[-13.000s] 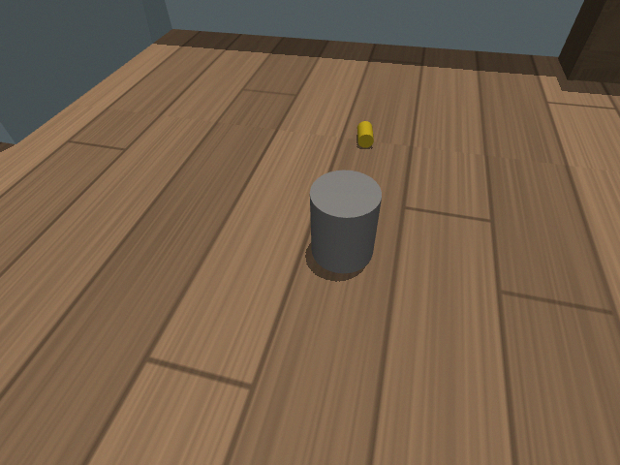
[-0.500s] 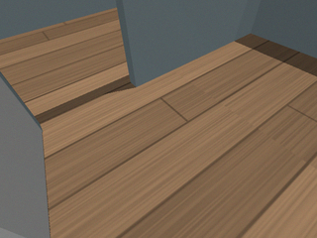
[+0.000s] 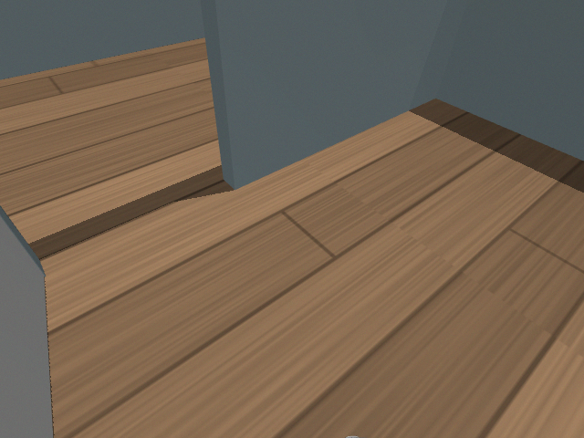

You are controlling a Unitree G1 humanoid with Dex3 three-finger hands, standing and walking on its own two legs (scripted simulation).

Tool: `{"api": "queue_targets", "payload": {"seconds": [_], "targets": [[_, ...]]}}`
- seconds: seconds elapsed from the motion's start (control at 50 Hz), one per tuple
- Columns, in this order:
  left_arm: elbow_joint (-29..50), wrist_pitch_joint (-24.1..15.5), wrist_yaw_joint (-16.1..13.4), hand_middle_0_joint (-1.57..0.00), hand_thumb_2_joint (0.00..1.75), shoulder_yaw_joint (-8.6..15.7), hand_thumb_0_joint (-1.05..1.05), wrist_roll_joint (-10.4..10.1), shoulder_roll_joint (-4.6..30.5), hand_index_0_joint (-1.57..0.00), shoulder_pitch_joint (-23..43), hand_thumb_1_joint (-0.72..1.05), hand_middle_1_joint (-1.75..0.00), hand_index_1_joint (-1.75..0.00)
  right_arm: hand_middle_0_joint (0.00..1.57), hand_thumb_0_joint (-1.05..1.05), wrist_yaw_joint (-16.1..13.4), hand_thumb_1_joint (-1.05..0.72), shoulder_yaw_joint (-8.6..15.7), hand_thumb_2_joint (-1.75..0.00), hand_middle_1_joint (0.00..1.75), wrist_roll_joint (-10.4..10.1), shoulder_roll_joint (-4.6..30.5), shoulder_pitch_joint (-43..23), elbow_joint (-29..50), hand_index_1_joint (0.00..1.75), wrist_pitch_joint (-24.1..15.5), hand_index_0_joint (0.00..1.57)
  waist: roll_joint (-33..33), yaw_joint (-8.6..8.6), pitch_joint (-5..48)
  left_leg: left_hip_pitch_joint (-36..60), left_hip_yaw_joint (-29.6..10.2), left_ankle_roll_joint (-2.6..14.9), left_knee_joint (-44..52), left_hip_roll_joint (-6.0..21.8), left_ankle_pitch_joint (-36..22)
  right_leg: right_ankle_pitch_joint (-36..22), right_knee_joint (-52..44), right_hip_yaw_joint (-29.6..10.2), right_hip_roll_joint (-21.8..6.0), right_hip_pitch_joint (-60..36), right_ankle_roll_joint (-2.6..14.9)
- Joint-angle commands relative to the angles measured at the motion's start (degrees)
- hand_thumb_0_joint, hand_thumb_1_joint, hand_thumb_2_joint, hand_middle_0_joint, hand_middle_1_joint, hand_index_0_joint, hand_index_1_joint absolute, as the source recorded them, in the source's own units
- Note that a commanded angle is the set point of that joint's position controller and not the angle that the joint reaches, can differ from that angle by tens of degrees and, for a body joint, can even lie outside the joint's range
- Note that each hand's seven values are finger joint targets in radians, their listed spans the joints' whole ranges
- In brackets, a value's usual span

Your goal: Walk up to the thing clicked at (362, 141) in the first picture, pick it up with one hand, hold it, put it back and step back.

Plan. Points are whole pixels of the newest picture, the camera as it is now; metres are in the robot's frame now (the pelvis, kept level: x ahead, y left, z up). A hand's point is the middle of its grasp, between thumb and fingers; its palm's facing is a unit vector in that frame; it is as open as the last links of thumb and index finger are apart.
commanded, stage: walk up
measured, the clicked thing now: out of the picture +0.26 -1.36 -0.73
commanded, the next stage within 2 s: none
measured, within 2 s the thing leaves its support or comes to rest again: neither
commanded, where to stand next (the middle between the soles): +0.97 -0.06 m, yaw -1 degrees
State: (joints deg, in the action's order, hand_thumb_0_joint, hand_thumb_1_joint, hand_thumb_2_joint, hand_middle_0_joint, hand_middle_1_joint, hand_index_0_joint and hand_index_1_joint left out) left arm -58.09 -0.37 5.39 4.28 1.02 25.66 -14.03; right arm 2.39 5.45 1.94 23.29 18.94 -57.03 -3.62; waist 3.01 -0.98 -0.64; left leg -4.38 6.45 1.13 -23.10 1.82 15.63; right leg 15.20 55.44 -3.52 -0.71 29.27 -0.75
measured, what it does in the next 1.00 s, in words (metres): walks ahead: right foot, then left foot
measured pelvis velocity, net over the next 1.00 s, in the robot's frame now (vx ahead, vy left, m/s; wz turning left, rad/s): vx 0.49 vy -0.04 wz -0.04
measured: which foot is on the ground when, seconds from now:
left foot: down 0.00-0.28, up 0.30-0.66, down 0.68-1.00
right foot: up 0.00-0.20, down 0.22-0.70, up 0.72-1.00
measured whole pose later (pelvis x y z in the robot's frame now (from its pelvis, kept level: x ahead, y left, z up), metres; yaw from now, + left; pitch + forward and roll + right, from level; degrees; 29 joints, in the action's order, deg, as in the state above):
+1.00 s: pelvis +0.49 -0.04 +0.00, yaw -2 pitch -3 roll +1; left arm -50.8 -2.5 4.0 2.6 0.3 24.9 -16.3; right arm 3.1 2.8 0.3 22.0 19.1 -48.1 -4.7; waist 2.7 -0.7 -4.9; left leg -7.7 6.1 1.5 -25.3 1.3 14.8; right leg 15.1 49.3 -1.2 -5.3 28.9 -0.3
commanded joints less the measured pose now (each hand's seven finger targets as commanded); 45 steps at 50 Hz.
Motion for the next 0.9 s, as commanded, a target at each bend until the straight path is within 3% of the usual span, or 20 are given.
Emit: {"api": "queue_targets", "payload": {"seconds": [0.0,0.16,0.18,0.22,0.24,0.26,0.28,0.3,0.34,0.4,0.5,0.58,0.6,0.64,0.66,0.68,0.7,0.72,0.78,0.88], "targets": [[6.76,-1.74,0.48,-0.20,0.90,2.31,0.00,-0.31,10.58,-0.20,6.67,0.90,-0.30,-0.30,0.20,0.00,-0.53,-0.90,3.39,-0.90,0.30,-0.51,16.45,-4.19,6.41,0.30,-2.89,0.20,-9.28,-0.14,-11.07,-3.16,-13.18,8.73,19.05,14.64,17.35,-4.91,-8.70,-1.34,-3.69,8.20,-0.76],[9.13,-2.91,0.40,-0.20,0.90,1.50,0.00,0.05,8.06,-0.20,12.19,0.90,-0.30,-0.30,0.20,0.00,-0.46,-0.90,3.23,-0.90,0.30,-0.79,16.20,-0.21,8.08,0.30,-1.65,0.20,-8.76,-2.05,-5.81,1.47,-4.92,8.65,8.25,13.47,-6.30,-5.15,-22.84,7.61,-2.79,-4.54,2.19],[8.70,-3.05,0.16,-0.20,0.90,1.66,0.00,-0.03,8.07,-0.20,10.68,0.90,-0.30,-0.30,0.20,0.00,-0.64,-0.90,3.22,-0.90,0.30,-0.81,16.36,-0.25,8.46,0.30,-1.31,0.20,-8.20,-1.18,-4.74,1.52,-4.68,8.23,4.55,13.56,-11.65,-4.51,-23.84,8.61,-1.76,-7.71,2.75],[5.24,-3.89,-1.25,-0.20,0.90,3.38,0.00,0.01,11.32,-0.20,-2.50,0.90,-0.30,-0.30,0.20,0.00,-0.80,-0.90,1.81,-0.90,0.30,-0.83,13.05,1.19,9.64,0.30,-1.01,0.20,1.24,5.26,5.80,-2.94,0.04,5.06,-18.60,8.36,-19.49,-3.28,-27.85,8.23,-0.23,-28.93,4.29],[4.24,-4.32,-2.20,-0.20,0.90,5.19,0.00,0.45,15.96,-0.20,-10.11,0.90,-0.30,-0.30,0.20,0.00,-0.77,-0.90,0.47,-0.90,0.30,-1.31,9.67,3.58,10.68,0.30,-1.09,0.20,11.91,8.04,11.65,-14.72,1.06,3.17,-34.01,3.37,-7.10,7.08,-30.25,-6.35,-9.10,-41.69,6.47],[4.75,-4.58,-2.77,-0.20,0.90,5.79,0.00,-0.15,20.15,-0.20,-12.27,0.90,-0.30,-0.30,0.20,0.00,-0.75,-0.90,0.13,-0.90,0.30,-2.33,9.67,3.83,11.52,0.30,-1.09,0.20,17.08,8.37,11.62,-29.79,-1.46,0.77,-42.21,-4.59,13.40,3.27,-38.13,-33.21,-21.70,-49.51,13.44],[5.93,-4.42,-2.95,-0.20,0.90,5.88,0.00,-1.06,20.11,-0.20,-9.62,0.90,-0.30,-0.30,0.20,0.00,-1.41,-0.90,1.04,-0.90,0.30,-1.71,14.25,0.32,10.70,0.30,-0.83,0.20,11.15,8.81,9.18,-31.37,-6.68,1.05,-45.78,-0.11,15.88,-1.92,-37.83,-35.96,-24.39,-45.43,17.60],[6.82,-4.15,-3.29,-0.20,0.90,5.37,0.00,-1.75,17.62,-0.20,-8.04,0.90,-0.30,-0.30,0.20,0.00,-1.38,-0.90,1.35,-0.90,0.30,-1.70,14.84,-2.14,10.41,0.30,-1.13,0.20,6.14,8.21,6.89,-31.42,-8.98,1.11,-48.42,1.76,12.66,-11.11,-36.83,-28.67,-22.36,-41.49,18.02],[8.37,-4.43,-4.13,-0.20,0.90,3.90,0.00,-1.99,13.65,-0.20,-3.12,0.90,-0.30,-0.30,0.20,0.00,-1.01,-0.90,0.56,-0.90,0.30,-3.20,11.79,-1.58,9.62,0.30,-0.99,0.20,4.41,4.78,2.99,-28.67,-11.27,1.65,-46.89,2.64,6.98,-22.53,-35.17,-11.81,-16.29,-32.96,13.75],[10.02,-5.35,-4.07,-0.20,0.90,2.78,0.00,-1.59,11.21,-0.20,-0.78,0.90,-0.30,-0.30,0.20,0.00,-0.08,-0.90,0.59,-0.90,0.30,-2.15,10.35,0.36,9.31,0.30,-0.10,0.20,4.29,2.15,-0.80,-24.40,-9.85,0.74,-40.32,2.25,1.78,-25.44,-36.53,-2.34,-12.07,-23.39,12.05],[12.78,-6.36,-3.84,-0.20,0.90,3.01,0.00,-0.58,12.30,-0.20,1.14,0.90,-0.30,-0.30,0.20,0.00,1.63,-0.90,1.12,-0.90,0.30,-1.23,9.49,-5.90,11.88,0.30,0.20,0.20,4.42,1.99,-5.94,-26.03,-6.30,-1.94,-22.27,4.04,-4.80,-17.56,-40.59,2.24,-12.72,-18.63,13.14],[13.01,-5.91,-3.47,-0.20,0.90,2.95,0.00,-0.34,12.69,-0.20,0.07,0.90,-0.30,-0.30,0.20,0.00,2.55,-0.90,1.65,-0.90,0.30,-1.09,9.40,-8.83,12.48,0.30,-0.93,0.20,4.60,3.02,-2.57,-16.09,-2.97,0.30,-11.29,2.80,-11.88,-14.48,-36.79,3.67,-12.16,-19.68,10.41],[12.81,-5.70,-3.46,-0.20,0.90,2.93,0.00,-0.51,13.17,-0.20,-0.61,0.90,-0.30,-0.30,0.20,0.00,2.47,-0.90,1.85,-0.90,0.30,-0.91,9.63,-8.09,12.29,0.30,-1.01,0.20,3.88,2.53,-1.78,-13.36,-1.73,0.81,-10.07,1.84,-12.06,-14.21,-34.65,3.88,-12.08,-19.27,10.28],[13.46,-5.30,-3.66,-0.20,0.90,2.38,0.00,-0.61,12.28,-0.20,-0.85,0.90,-0.30,-0.30,0.20,0.00,1.79,-0.90,3.28,-0.90,0.30,-0.30,12.28,0.33,9.72,0.30,-1.11,0.20,-2.98,-2.46,2.94,0.57,-1.08,2.67,-8.94,-0.30,-9.05,-19.08,-20.95,5.78,-10.00,-14.44,8.85],[13.81,-5.06,-3.97,-0.20,0.90,1.31,0.00,-0.69,9.55,-0.20,-2.55,0.90,-0.30,-0.30,0.20,0.00,1.08,-0.90,4.37,-0.90,0.30,0.62,15.03,8.33,7.95,0.30,-1.35,0.20,-10.19,-6.27,7.13,9.86,-5.17,5.34,-7.12,1.48,-3.02,-17.58,-5.31,7.98,-6.53,-9.36,7.10],[13.86,-4.84,-3.92,-0.20,0.90,0.09,0.00,-1.31,4.69,-0.20,-6.37,0.90,-0.30,-0.30,0.20,0.00,0.21,-0.90,5.61,-0.90,0.30,1.15,19.00,11.94,8.22,0.30,-1.56,0.20,-22.83,-6.18,9.91,17.47,-26.17,8.85,-3.32,13.91,3.79,5.79,9.59,7.78,1.43,3.15,4.47],[13.68,-4.26,-4.50,-0.20,0.90,0.89,0.00,-1.83,8.57,-0.20,-8.57,0.90,-0.30,-0.30,0.20,0.00,-0.03,-0.90,5.43,-0.90,0.30,-0.63,20.78,8.80,10.70,0.30,-1.68,0.20,-18.11,-4.64,11.25,17.79,-46.83,13.70,6.69,22.49,10.88,16.54,14.91,2.45,4.78,8.02,4.44],[12.46,-4.03,-5.12,-0.20,0.90,1.27,0.00,-1.33,12.38,-0.20,-6.01,0.90,-0.30,-0.30,0.20,0.00,-0.11,-0.90,5.70,-0.90,0.30,-2.21,20.83,5.29,11.00,0.30,-1.63,0.20,-14.84,-4.16,8.21,14.26,-48.56,16.77,8.04,24.14,13.58,15.28,19.73,-1.36,0.74,9.88,5.00],[10.72,-4.14,-4.23,-0.20,0.90,1.28,0.00,-1.83,11.33,-0.20,-5.77,0.90,-0.30,-0.30,0.20,0.00,-0.93,-0.90,2.41,-0.90,0.30,-2.38,14.22,-1.39,12.58,0.30,-1.86,0.20,-8.43,-0.10,-0.90,-2.80,-22.17,8.88,7.43,15.58,-6.47,4.61,12.82,-4.04,-2.80,2.24,3.93],[10.45,-3.23,-2.35,-0.20,0.90,1.23,0.00,-1.24,9.16,-0.20,-6.67,0.90,-0.30,-0.30,0.20,0.00,-0.55,-0.90,2.16,-0.90,0.30,-1.82,13.88,-1.56,13.52,0.30,-2.77,0.20,-11.42,1.11,-1.69,-4.98,-11.31,10.01,9.10,12.03,-7.65,0.37,-0.72,1.12,-4.59,-0.59,0.75]]}}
